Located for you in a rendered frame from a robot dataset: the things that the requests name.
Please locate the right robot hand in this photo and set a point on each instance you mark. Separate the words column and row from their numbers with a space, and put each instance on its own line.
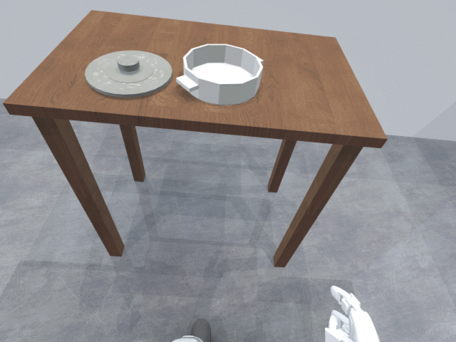
column 358, row 327

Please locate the knob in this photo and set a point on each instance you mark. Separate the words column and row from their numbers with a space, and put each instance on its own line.
column 128, row 63

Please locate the lid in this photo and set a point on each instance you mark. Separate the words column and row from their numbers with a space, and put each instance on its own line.
column 104, row 76

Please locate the left robot foot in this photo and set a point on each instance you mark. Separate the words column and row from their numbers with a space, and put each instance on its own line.
column 201, row 329

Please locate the pot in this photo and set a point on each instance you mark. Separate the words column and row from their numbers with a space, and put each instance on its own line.
column 221, row 74

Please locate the table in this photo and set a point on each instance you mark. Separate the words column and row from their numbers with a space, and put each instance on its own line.
column 307, row 92

